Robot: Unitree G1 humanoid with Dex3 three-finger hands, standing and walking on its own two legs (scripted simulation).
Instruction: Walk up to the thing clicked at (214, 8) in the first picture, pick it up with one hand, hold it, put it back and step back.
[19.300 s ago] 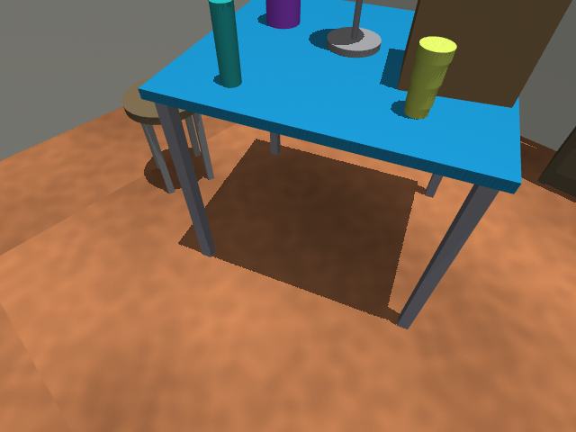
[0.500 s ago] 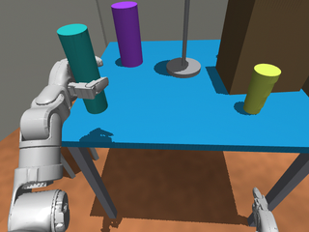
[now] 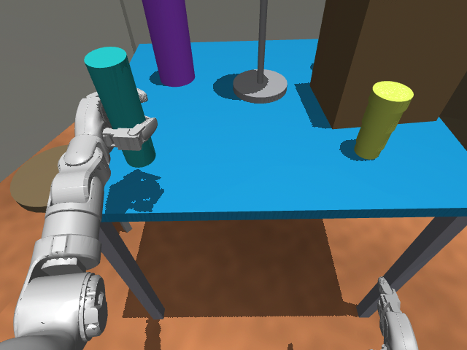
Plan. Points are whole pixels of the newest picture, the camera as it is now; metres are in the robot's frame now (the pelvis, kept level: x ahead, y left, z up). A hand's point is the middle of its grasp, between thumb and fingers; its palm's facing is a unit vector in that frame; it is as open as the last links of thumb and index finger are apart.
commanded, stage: crouch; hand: left
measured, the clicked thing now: (126, 115) +0.43 +0.17 +0.21
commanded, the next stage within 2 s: lower in 0.42 s
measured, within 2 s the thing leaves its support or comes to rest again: rests again in 1.32 s
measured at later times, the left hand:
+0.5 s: hand (144, 120) +0.46 +0.16 +0.17, palm faces +0.07 -1.00 +0.00, open 7.5 cm
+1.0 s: hand (152, 136) +0.48 +0.16 +0.12, palm faces +0.07 -1.00 +0.02, open 7.5 cm
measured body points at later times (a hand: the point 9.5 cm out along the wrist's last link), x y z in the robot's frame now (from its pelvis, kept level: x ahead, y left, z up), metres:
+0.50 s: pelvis +0.01 +0.00 +0.00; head +0.02 +0.00 +0.45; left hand +0.45 +0.21 +0.17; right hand +0.16 -0.26 -0.07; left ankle +0.01 +0.12 -0.73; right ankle +0.04 -0.13 -0.73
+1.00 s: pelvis +0.01 +0.00 -0.01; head +0.05 +0.01 +0.44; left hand +0.47 +0.21 +0.12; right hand +0.16 -0.26 -0.08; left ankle +0.01 +0.12 -0.73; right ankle +0.04 -0.13 -0.73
